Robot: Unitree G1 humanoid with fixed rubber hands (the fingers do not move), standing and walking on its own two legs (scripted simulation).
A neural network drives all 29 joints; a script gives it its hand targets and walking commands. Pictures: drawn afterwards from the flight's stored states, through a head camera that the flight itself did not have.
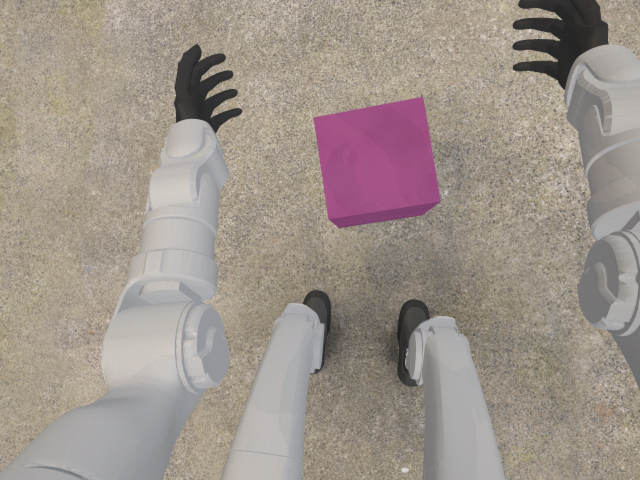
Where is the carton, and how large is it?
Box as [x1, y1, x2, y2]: [314, 97, 440, 227]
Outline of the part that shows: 422,97 314,117 328,218 338,227 423,214 440,201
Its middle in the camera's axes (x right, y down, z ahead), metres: +0.12 -0.14 +0.86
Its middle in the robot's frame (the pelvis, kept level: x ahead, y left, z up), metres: +0.52 +0.02 -0.52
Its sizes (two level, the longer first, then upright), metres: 0.210 0.200 0.250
